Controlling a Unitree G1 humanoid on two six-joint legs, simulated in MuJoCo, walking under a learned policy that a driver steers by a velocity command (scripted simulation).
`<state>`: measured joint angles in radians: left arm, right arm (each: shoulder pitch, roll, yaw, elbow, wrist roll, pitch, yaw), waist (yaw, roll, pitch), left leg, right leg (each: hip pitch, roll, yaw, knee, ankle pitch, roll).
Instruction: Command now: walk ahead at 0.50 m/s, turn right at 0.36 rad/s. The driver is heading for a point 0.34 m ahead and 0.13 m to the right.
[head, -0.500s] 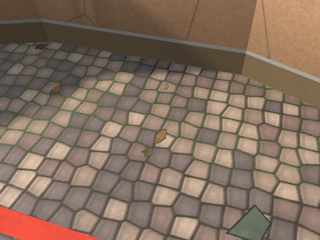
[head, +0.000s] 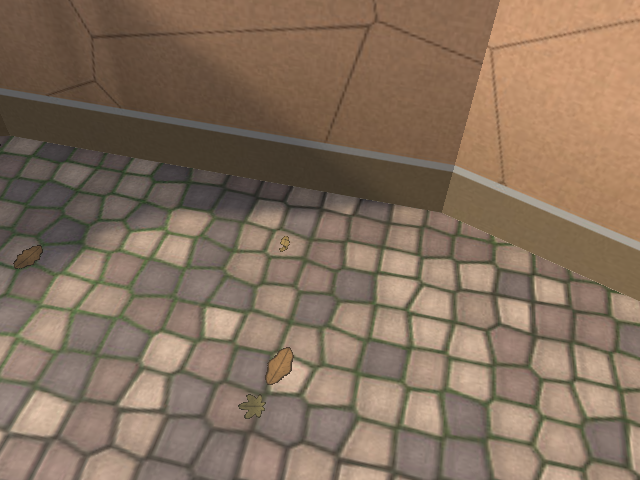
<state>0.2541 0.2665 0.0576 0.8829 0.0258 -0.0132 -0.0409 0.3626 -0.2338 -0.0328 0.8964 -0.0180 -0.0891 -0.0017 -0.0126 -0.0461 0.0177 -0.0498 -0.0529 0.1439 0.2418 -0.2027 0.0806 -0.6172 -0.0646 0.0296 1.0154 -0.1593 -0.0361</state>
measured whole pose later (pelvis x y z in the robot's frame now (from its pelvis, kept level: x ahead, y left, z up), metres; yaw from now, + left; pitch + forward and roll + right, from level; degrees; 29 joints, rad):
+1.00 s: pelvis +0.32 -0.03 +0.00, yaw -13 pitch -2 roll +0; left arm 0.26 0.19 0.00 1.09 0.01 0.00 0.04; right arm 0.23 -0.17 -0.01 1.05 -0.01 -0.01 -0.04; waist 0.01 -0.01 0.03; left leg -0.18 -0.02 0.05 0.39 -0.18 0.04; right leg -0.05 0.05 -0.03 0.35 -0.27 -0.05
